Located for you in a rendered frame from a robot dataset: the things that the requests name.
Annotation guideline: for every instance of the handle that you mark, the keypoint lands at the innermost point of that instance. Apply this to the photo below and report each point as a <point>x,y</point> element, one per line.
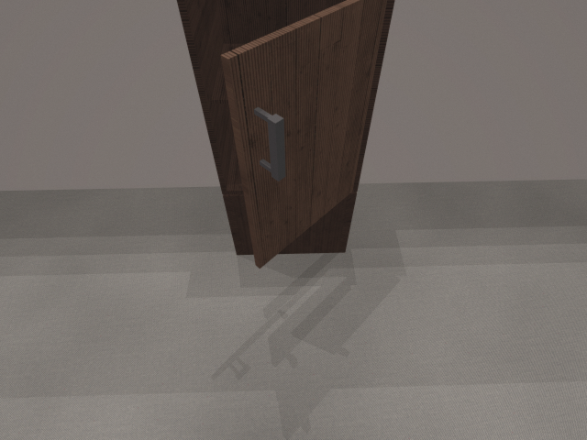
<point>276,143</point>

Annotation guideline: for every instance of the cupboard door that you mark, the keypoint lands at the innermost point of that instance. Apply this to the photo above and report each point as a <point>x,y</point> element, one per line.
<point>317,74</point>

